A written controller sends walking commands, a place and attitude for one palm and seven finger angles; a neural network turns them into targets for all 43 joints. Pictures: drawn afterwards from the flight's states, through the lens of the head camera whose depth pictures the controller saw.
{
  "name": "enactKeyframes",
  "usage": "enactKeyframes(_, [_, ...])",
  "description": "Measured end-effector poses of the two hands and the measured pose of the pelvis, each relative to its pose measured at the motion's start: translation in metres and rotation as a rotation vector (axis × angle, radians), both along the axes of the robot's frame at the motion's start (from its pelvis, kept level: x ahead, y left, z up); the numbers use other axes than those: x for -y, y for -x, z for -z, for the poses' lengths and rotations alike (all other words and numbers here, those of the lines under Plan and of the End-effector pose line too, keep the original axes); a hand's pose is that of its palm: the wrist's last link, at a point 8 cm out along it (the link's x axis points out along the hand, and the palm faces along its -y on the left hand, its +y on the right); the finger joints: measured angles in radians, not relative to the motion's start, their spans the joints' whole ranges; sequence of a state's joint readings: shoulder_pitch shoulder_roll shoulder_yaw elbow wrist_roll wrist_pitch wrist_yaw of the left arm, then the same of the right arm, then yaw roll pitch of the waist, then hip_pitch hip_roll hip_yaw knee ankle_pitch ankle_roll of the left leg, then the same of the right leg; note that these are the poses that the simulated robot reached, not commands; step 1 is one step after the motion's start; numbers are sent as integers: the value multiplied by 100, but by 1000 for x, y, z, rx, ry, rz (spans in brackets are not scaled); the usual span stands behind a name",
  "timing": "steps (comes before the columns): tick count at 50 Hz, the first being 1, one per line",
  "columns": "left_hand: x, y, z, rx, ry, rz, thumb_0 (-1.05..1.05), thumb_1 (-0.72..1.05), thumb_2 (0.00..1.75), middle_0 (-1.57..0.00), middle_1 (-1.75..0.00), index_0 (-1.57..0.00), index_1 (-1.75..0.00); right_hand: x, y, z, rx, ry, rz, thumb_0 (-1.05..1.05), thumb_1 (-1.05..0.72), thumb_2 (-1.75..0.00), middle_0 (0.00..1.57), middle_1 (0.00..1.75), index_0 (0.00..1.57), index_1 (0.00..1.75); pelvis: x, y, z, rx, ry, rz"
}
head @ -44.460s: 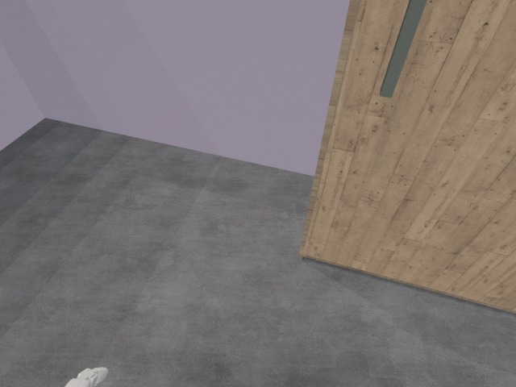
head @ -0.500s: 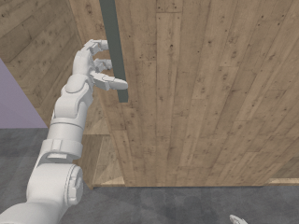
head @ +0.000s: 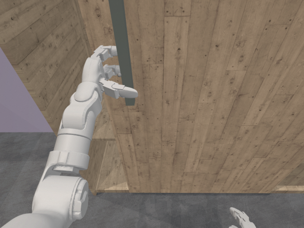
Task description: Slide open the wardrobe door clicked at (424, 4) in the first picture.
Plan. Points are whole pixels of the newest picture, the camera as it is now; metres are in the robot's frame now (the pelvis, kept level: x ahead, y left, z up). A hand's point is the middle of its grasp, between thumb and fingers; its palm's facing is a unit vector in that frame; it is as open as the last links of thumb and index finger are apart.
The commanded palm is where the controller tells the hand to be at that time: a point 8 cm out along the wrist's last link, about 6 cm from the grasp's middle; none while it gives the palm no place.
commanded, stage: slide the fingers in behind the handle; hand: left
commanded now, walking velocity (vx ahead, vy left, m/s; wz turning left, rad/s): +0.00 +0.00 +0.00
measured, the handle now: (125, 54) +0.48 +0.09 +0.25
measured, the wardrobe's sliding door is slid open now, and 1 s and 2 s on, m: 0.23 0.23 0.23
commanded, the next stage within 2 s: grip the handle and tug to test in 1.32 s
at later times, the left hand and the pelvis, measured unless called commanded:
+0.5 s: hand (128, 74) +0.41 +0.08 +0.23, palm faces +0.00 -1.00 +0.01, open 14.0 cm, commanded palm +0.38 +0.14 +0.23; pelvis +0.00 +0.00 +0.00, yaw +0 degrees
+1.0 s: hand (130, 75) +0.41 +0.07 +0.23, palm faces +0.01 -1.00 +0.01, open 14.5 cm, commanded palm +0.37 +0.13 +0.23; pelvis +0.01 -0.01 +0.00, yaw -1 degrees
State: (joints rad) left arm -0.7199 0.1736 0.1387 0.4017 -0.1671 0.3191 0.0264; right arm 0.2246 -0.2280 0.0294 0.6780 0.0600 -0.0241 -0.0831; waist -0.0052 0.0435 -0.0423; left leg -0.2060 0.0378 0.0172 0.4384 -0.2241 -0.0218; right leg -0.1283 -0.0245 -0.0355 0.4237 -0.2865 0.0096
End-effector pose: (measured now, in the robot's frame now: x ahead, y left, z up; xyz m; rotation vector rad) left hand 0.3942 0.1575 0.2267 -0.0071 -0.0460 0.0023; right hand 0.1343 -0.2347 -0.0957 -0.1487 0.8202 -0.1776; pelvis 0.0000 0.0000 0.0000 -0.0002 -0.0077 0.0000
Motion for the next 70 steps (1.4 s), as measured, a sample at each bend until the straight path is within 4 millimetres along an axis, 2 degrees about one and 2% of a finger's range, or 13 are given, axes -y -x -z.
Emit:
enactKeyframes(8, [16,-4,0,-50,12,3,-2,-50,30,-30,-120,-30,-120,-8,-10,-2,14,-10,-21,1,-90,-90,20,30,20,30,0,1,0,0,-2,0])
enactKeyframes(18, [11,-6,1,-30,-1,-30,-2,-50,30,-30,-120,-30,-120,0,2,3,-30,-6,-4,1,-90,-90,20,30,20,30,4,-2,-1,1,-3,3])
enactKeyframes(25, [22,1,-2,-3,4,5,-2,-50,30,-30,-120,-30,-120,6,5,5,-41,-2,4,1,-90,-90,20,30,20,30,5,-4,-1,5,-3,1])
enactKeyframes(41, [28,5,-3,-6,11,-11,-2,-50,30,-27,-118,-23,-115,6,-19,-7,35,-21,-11,1,-90,-90,20,30,20,30,10,-7,-1,13,-7,10])
enactKeyframes(70, [30,8,-2,15,-23,-9,-2,-50,30,-22,-115,-14,-111,-3,-50,-8,52,-52,-50,1,-90,-90,20,30,20,30,8,-25,0,1,-12,4])
